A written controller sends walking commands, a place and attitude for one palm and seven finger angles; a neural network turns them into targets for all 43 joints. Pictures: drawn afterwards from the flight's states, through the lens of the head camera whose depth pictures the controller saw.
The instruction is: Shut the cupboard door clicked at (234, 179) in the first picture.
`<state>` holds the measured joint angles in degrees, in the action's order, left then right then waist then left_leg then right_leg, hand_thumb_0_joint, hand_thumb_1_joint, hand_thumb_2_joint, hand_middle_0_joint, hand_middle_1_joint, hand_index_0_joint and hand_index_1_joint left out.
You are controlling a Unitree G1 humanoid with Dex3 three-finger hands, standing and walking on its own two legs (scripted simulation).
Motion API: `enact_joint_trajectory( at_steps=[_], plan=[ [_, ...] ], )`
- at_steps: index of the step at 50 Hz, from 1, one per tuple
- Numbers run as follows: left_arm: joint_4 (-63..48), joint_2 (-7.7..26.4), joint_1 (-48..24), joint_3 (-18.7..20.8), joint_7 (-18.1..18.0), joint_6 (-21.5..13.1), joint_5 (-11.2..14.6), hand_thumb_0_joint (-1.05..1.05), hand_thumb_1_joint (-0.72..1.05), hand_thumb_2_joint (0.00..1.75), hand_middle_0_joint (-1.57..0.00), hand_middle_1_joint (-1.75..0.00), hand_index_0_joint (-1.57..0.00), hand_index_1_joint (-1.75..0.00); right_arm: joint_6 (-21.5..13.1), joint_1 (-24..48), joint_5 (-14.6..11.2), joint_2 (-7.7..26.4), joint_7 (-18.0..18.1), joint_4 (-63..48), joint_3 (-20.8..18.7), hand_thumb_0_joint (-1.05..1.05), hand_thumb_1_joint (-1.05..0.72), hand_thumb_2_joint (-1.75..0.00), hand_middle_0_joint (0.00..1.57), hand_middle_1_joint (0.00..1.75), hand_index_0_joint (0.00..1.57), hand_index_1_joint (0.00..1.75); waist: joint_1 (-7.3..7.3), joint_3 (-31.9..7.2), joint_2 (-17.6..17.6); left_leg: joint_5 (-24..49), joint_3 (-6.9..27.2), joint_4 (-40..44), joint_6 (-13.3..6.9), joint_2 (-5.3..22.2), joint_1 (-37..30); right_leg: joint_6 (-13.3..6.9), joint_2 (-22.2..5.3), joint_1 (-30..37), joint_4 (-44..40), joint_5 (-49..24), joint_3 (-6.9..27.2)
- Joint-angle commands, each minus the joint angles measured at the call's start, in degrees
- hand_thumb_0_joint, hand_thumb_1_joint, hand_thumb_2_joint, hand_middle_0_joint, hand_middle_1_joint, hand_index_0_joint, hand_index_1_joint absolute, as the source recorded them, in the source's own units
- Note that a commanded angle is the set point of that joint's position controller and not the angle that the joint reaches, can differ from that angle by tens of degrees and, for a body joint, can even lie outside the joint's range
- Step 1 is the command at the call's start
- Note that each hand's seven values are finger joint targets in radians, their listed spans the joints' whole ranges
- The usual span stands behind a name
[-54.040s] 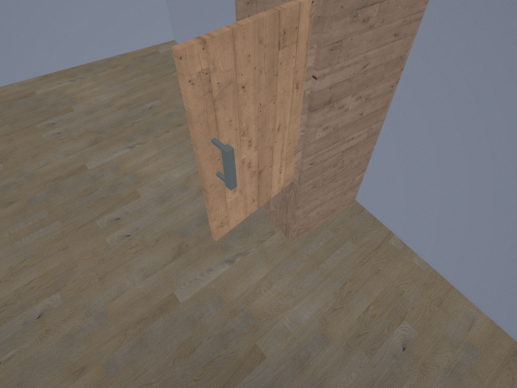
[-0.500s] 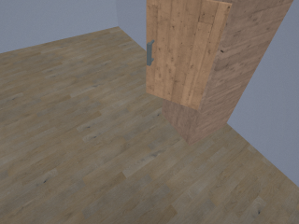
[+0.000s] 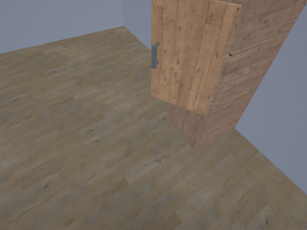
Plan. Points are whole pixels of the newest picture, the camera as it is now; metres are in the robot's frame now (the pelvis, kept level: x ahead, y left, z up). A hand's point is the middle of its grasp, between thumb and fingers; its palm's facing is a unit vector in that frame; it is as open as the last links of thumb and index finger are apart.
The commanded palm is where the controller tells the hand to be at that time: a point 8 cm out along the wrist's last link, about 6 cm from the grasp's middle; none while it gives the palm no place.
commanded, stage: walk to a spot facing it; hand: left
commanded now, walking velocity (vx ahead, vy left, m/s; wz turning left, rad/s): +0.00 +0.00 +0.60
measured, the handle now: (155, 55) +0.90 +0.03 -0.03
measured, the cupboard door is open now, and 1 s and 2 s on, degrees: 33 33 33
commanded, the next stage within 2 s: turn to face it in 1.78 s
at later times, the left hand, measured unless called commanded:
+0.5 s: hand out of the picture +0.02 +0.24 -0.18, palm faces +0.26 -0.93 -0.24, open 7.4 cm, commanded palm none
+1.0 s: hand out of the picture -0.06 +0.17 -0.17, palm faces +0.59 -0.77 -0.26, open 7.4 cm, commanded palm none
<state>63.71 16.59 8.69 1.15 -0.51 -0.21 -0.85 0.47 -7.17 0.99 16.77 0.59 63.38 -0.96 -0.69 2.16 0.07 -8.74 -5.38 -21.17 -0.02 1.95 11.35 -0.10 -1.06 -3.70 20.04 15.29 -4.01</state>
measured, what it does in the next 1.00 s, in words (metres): steps on the spot, turning left: right foot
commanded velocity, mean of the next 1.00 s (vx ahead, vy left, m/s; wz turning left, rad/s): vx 0.02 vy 0.00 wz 0.60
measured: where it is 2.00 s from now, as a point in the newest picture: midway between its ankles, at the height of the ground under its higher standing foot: outside the picture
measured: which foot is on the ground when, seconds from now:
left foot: down 0.00-0.70, up 0.72-1.00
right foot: down 0.00-0.28, up 0.30-0.70, down 0.72-1.00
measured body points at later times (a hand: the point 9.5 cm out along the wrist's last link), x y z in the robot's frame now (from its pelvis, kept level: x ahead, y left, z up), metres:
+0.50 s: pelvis +0.00 +0.02 -0.01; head +0.06 +0.05 +0.44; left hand +0.00 +0.29 -0.16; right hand +0.09 -0.20 -0.16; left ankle +0.02 +0.12 -0.75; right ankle +0.01 -0.14 -0.68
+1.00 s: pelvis +0.00 -0.03 -0.01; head +0.05 +0.00 +0.43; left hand -0.09 +0.21 -0.15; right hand +0.22 -0.20 -0.16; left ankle -0.08 +0.08 -0.71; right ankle +0.05 -0.14 -0.75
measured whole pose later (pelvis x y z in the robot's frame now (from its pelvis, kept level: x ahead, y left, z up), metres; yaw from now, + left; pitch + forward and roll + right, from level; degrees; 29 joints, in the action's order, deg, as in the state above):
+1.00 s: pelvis +0.00 -0.03 -0.01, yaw +37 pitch +0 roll +2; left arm 50.5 11.4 12.8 2.9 -1.2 0.6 -1.9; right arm 4.6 -9.8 1.2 14.3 -1.6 52.4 -4.8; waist -1.2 6.6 1.1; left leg -26.2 -2.2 -49.7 3.1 1.0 23.0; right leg 0.9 -7.6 -11.8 33.1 20.4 -10.2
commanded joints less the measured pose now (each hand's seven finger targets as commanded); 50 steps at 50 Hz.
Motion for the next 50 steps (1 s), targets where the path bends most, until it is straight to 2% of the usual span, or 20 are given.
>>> enact_joint_trajectory(
  at_steps=[1, 4, 8, 10, 12, 13, 14, 15, 17, 20, 27, 31, 33, 34, 35, 36, 39, 40, 44, 50],
  plan=[
    [-2.78, 6.32, 4.76, 1.79, -1.21, 0.69, -0.03, 0.00, 0.90, 0.90, -0.20, -0.30, -0.20, -0.30, 0.45, -1.94, 0.00, 4.01, 0.22, -3.22, -0.67, 0.00, -0.90, -0.90, 0.20, 0.30, 0.20, 0.30, 1.10, -2.13, -0.06, 12.24, 6.67, -2.91, 0.00, 4.44, 0.48, -1.57, -8.89, -2.33, 1.29, -15.37, 3.42],
    [-5.01, 8.01, 6.04, 3.15, -1.48, 1.07, -0.25, 0.00, 0.90, 0.90, -0.20, -0.30, -0.20, -0.30, 1.01, -1.99, 0.04, 3.55, 0.03, -5.58, -1.40, 0.00, -0.90, -0.90, 0.20, 0.30, 0.20, 0.30, 1.64, -2.14, 4.47, 10.63, 4.70, -11.53, 0.72, 1.69, 5.91, -4.79, -13.51, -0.59, 3.06, -21.25, 4.48],
    [-8.43, 8.32, 5.94, 4.33, -1.96, 1.07, -1.16, 0.00, 0.90, 0.90, -0.20, -0.30, -0.20, -0.30, 2.08, -1.34, 0.02, 2.31, -0.23, -9.66, -2.61, 0.00, -0.90, -0.90, 0.20, 0.30, 0.20, 0.30, 1.95, 1.16, 9.73, -20.17, 3.68, -30.38, 1.19, 0.52, 15.35, -11.25, -22.37, -0.61, 3.64, -34.19, 5.69],
    [-9.99, 8.75, 3.85, 4.73, -1.87, 0.92, -1.24, 0.00, 0.90, 0.90, -0.20, -0.30, -0.20, -0.30, 2.02, -2.41, -0.17, 1.25, -0.77, -10.48, -2.67, 0.00, -0.90, -0.90, 0.20, 0.30, 0.20, 0.30, 0.27, 2.66, 8.48, -17.52, 2.87, -22.57, 1.40, 1.63, 13.06, -8.70, -20.76, -1.87, 8.19, -35.51, 0.93],
    [-11.26, 7.97, 4.33, 4.71, -1.57, 1.09, -0.44, 0.00, 0.90, 0.90, -0.20, -0.30, -0.20, -0.30, 1.57, -8.59, 0.35, 2.25, -1.10, -9.65, -2.94, 0.00, -0.90, -0.90, 0.20, 0.30, 0.20, 0.30, -2.27, -1.36, 2.30, 5.73, 2.36, -10.15, -0.06, 1.00, -0.04, -2.56, -15.72, -8.24, 19.57, -28.02, -4.53],
    [-12.22, 4.81, 6.40, 4.32, -1.30, 1.38, 0.03, 0.00, 0.90, 0.90, -0.20, -0.30, -0.20, -0.30, 1.10, -11.64, 0.84, 6.86, -0.95, -9.61, -4.02, 0.00, -0.90, -0.90, 0.20, 0.30, 0.20, 0.30, -2.74, -4.10, -13.01, 27.14, 19.14, -5.46, -5.63, 11.45, -6.68, 2.33, -8.13, -17.80, 31.31, -7.08, -7.54],
    [-14.61, 2.70, 4.22, 3.44, -1.62, 1.52, 0.01, 0.00, 0.90, 0.90, -0.20, -0.30, -0.20, -0.30, 1.19, -15.37, 0.94, 10.10, -0.43, -8.95, -4.91, 0.00, -0.90, -0.90, 0.20, 0.30, 0.20, 0.30, -4.28, -5.61, -17.26, 32.63, 30.77, 0.81, -12.49, 19.76, -5.48, 2.66, -2.94, -21.16, 41.38, 24.55, -2.62],
    [-15.05, 2.62, 0.84, 3.82, -1.98, 2.59, -0.33, 0.00, 0.90, 0.90, -0.20, -0.30, -0.20, -0.30, 1.24, -15.89, 0.99, 10.53, 0.23, -8.27, -4.98, 0.00, -0.90, -0.90, 0.20, 0.30, 0.20, 0.30, -4.74, -5.41, -12.89, 16.75, 33.10, 3.88, -11.58, 19.42, -2.52, 1.79, -3.22, -23.23, 46.48, 22.62, 3.68],
    [-14.85, 2.32, 0.14, 4.26, -1.30, 2.36, -0.56, 0.00, 0.90, 0.90, -0.20, -0.30, -0.20, -0.30, 0.90, -10.44, 1.03, 7.99, 0.78, -10.14, -4.44, 0.00, -0.90, -0.90, 0.20, 0.30, 0.20, 0.30, -2.30, -2.07, -8.71, -0.42, 29.76, 5.72, -9.55, 15.47, 2.33, 2.06, -4.33, -26.88, 47.60, 12.67, 6.17],
    [-13.99, 1.32, 2.50, 4.36, -0.64, 1.73, -0.59, 0.00, 0.90, 0.90, -0.20, -0.30, -0.20, -0.30, 0.11, -8.39, 0.79, 5.95, 1.10, -10.93, -3.96, 0.00, -0.90, -0.90, 0.20, 0.30, 0.20, 0.30, -0.57, -5.30, -4.49, 5.07, 24.44, 4.23, -8.98, 11.66, -1.04, 3.09, -3.65, -26.79, 43.48, 7.12, 5.66],
    [-16.06, 0.34, 0.93, 4.13, -0.83, 1.94, -0.53, 0.00, 0.90, 0.90, -0.20, -0.30, -0.20, -0.30, 0.96, -8.89, 0.93, 6.34, 0.68, -10.94, -5.02, 0.00, -0.90, -0.90, 0.20, 0.30, 0.20, 0.30, -1.33, -5.98, -8.52, 3.54, 26.59, 3.76, -9.46, 9.43, -0.74, 3.68, -0.91, -23.85, 31.78, 8.37, 4.52],
    [-15.92, 0.85, 3.80, 4.09, -1.11, 1.98, -0.18, 0.00, 0.90, 0.90, -0.20, -0.30, -0.20, -0.30, 1.80, -6.43, 1.02, 6.99, 0.27, -12.31, -5.83, 0.00, -0.90, -0.90, 0.20, 0.30, 0.20, 0.30, -0.01, -5.61, -10.91, 0.60, 28.91, 3.23, -8.10, 7.03, 5.07, 2.69, 1.92, -14.13, 20.01, 7.53, 3.48],
    [-14.94, 2.63, 9.04, 4.61, -1.34, 1.65, -0.23, 0.00, 0.90, 0.90, -0.20, -0.30, -0.20, -0.30, 2.16, -3.97, 0.49, 6.20, 0.05, -13.53, -6.02, 0.00, -0.90, -0.90, 0.20, 0.30, 0.20, 0.30, 2.68, -5.92, -9.18, -4.64, 28.03, 0.32, -5.67, 3.61, 12.46, 2.08, 2.11, -2.92, 7.80, 1.09, 3.49],
    [-14.96, 5.52, 10.65, 5.33, -1.64, 1.22, -0.70, 0.00, 0.90, 0.90, -0.20, -0.30, -0.20, -0.30, 2.41, -3.86, 0.03, 3.56, -0.32, -14.19, -5.99, 0.00, -0.90, -0.90, 0.20, 0.30, 0.20, 0.30, 3.52, -5.41, -2.07, -12.99, 23.84, -6.50, -2.36, -1.02, 19.99, -0.03, -4.75, 2.75, -1.17, 5.45, 9.76],
    [-16.27, 10.58, 9.38, 6.25, -1.96, 0.85, -1.66, 0.00, 0.90, 0.90, -0.20, -0.30, -0.20, -0.30, 2.29, -5.19, -0.24, 0.20, -0.50, -15.23, -5.64, 0.00, -0.90, -0.90, 0.20, 0.30, 0.20, 0.30, 3.22, -3.54, 13.67, -20.94, 12.39, -24.01, 2.40, -9.27, 27.38, -7.02, -21.33, 1.20, -10.19, 16.02, 29.01],
    [-17.75, 10.32, 3.59, 4.96, -2.01, 1.33, -1.12, 0.00, 0.90, 0.90, -0.20, -0.30, -0.20, -0.30, 2.40, -5.22, 0.90, 2.22, -0.78, -15.20, -6.08, 0.00, -0.90, -0.90, 0.20, 0.30, 0.20, 0.30, 1.06, -0.30, 10.29, -23.00, 11.08, -38.82, 2.08, -7.08, 24.11, -9.59, -26.57, -10.82, -10.64, 13.78, 27.36],
    [-18.77, 4.00, -2.84, 4.01, -2.08, 0.33, -0.78, 0.00, 0.90, 0.90, -0.20, -0.30, -0.20, -0.30, 2.96, -7.20, 0.75, 1.76, -1.68, -13.67, -5.82, 0.00, -0.90, -0.90, 0.20, 0.30, 0.20, 0.30, -2.80, 2.06, 10.06, -15.29, 9.48, -50.22, 2.55, -1.89, 23.23, -8.47, -17.93, -12.63, -3.40, -5.59, 13.20],
    [-18.62, 3.54, -1.92, 3.90, -1.94, -0.04, -0.81, 0.00, 0.90, 0.90, -0.20, -0.30, -0.20, -0.30, 2.82, -6.97, 0.54, 1.23, -1.94, -14.03, -5.42, 0.00, -0.90, -0.90, 0.20, 0.30, 0.20, 0.30, -2.82, 1.52, 9.07, -14.28, 8.06, -48.78, 3.20, -1.87, 22.85, -7.95, -16.32, -10.30, -0.84, -15.04, 8.76],
    [-16.59, 6.16, 5.57, 4.85, -1.97, -0.20, -1.01, 0.00, 0.90, 0.90, -0.20, -0.30, -0.20, -0.30, 2.78, -1.69, 0.10, -0.32, -2.19, -15.75, -4.34, 0.00, -0.90, -0.90, 0.20, 0.30, 0.20, 0.30, 0.99, -0.76, 9.12, -17.02, 3.63, -36.22, 3.77, -1.57, 19.89, -7.49, -17.49, -1.91, 3.94, -31.11, 3.90],
    [-15.34, 8.20, 9.40, 5.96, -1.48, 0.18, -1.19, 0.00, 0.90, 0.90, -0.20, -0.30, -0.20, -0.30, 1.84, -0.26, -0.24, -0.50, -2.06, -16.83, -3.47, 0.00, -0.90, -0.90, 0.20, 0.30, 0.20, 0.30, 2.52, -3.68, 13.40, -16.48, -0.46, -18.75, 1.93, -2.27, 11.83, -5.77, -19.37, 1.86, 7.93, -31.50, 1.83]
  ],
)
